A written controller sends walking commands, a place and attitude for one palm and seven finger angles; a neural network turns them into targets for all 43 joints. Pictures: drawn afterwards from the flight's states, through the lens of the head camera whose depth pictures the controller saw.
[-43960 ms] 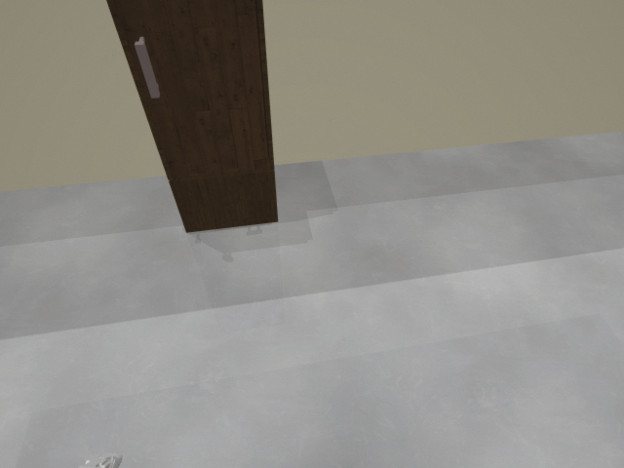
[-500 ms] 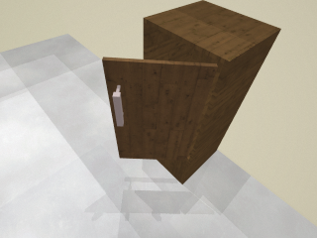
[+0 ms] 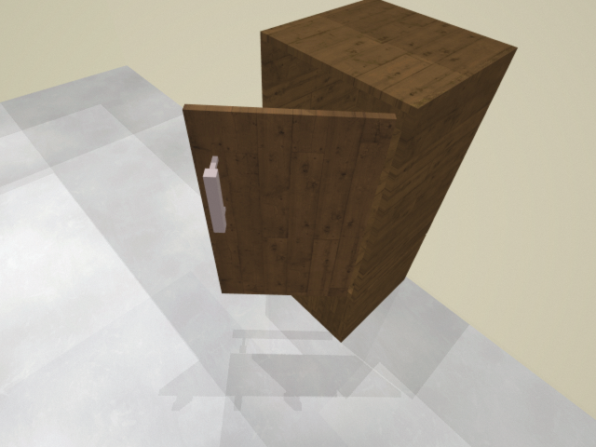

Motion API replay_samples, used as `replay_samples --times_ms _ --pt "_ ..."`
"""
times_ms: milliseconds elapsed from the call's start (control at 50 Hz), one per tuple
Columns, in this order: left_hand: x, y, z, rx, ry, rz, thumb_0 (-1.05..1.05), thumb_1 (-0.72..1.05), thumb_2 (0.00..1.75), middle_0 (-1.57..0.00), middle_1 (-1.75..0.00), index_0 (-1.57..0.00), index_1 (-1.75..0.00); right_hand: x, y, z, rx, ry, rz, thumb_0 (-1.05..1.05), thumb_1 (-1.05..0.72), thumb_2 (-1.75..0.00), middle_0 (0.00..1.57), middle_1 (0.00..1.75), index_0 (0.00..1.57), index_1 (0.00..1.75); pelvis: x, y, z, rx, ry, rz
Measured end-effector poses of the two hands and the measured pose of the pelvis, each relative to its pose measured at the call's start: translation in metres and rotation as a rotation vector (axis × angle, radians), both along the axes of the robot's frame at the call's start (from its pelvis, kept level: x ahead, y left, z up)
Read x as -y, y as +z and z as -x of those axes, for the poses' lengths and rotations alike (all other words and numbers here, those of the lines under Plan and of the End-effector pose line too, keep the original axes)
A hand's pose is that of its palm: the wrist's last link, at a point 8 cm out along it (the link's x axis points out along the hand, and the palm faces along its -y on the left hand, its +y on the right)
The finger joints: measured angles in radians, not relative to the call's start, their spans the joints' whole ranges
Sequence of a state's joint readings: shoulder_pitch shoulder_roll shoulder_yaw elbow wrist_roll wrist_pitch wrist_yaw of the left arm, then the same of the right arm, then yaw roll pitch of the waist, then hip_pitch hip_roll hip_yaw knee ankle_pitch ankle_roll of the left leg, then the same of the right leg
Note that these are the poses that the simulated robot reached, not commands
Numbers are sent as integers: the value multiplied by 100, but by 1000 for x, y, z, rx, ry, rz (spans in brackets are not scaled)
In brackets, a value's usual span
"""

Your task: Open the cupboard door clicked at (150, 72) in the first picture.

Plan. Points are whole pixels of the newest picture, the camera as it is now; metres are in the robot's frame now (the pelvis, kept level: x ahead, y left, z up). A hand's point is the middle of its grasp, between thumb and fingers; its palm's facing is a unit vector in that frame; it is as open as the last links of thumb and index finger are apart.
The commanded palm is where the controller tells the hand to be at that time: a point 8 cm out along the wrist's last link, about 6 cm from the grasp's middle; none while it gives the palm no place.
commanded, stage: come to a stop and stand still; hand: left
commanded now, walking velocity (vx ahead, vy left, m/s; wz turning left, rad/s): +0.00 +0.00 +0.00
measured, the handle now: (217, 195) +0.56 +0.20 -0.03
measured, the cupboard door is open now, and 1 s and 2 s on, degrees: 46 46 46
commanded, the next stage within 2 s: look again from close up in 0.12 s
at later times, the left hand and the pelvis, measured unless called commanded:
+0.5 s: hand out of the picture -0.01 +0.17 -0.19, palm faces +0.06 -0.98 -0.20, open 7.4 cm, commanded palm none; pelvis -0.01 +0.00 -0.01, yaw +2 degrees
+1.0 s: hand (156, 416) +0.16 +0.19 -0.03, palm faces +0.27 -0.96 -0.04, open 7.7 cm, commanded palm +0.08 +0.24 -0.07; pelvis -0.04 -0.01 -0.04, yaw +4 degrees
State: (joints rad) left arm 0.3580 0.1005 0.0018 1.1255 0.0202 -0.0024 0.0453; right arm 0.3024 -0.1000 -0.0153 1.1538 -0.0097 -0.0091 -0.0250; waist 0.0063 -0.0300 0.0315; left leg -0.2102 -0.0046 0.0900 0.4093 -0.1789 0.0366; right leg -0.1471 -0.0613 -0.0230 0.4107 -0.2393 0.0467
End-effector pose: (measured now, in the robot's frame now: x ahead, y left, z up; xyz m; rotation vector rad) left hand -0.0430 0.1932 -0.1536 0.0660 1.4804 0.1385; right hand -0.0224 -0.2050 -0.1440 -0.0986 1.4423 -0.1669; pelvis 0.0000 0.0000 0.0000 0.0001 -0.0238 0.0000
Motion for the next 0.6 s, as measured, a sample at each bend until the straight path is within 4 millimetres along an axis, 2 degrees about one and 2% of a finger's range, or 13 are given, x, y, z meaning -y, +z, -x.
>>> replay_samples --times_ms 260,340,480,600 --pt "2 -1 3 8 -13 -11 0 90 89 -20 -30 -19 -30 9 -1 0 5 20 7 1 -92 -89 20 29 19 30 4 -2 5 -9 5 16" --pt "-7 -5 -2 36 -24 -29 0 90 89 -20 -30 -20 -30 14 -3 -8 58 43 21 2 -92 -89 20 29 20 30 3 -7 9 -3 22 21" --pt "-27 -3 -21 123 -20 -71 0 90 89 -20 -30 -20 -30 21 -4 -28 128 77 40 2 -93 -89 20 29 20 30 1 -10 12 5 36 15" --pt "-34 0 -30 173 -20 -87 0 90 89 -20 -30 -19 -30 27 2 -42 181 99 50 2 -93 -89 20 29 20 30 2 -8 14 7 37 11"
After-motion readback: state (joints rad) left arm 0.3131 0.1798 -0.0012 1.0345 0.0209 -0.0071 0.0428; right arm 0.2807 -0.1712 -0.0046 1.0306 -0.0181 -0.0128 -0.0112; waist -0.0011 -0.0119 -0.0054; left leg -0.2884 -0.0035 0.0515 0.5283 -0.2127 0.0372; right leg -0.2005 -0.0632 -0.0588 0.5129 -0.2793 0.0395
